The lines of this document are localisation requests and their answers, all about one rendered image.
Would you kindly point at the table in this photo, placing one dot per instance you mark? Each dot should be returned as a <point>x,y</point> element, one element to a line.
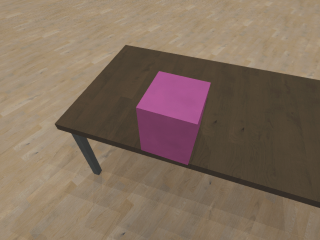
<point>259,128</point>

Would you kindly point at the carton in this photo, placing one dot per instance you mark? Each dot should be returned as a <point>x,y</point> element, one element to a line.
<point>169,115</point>

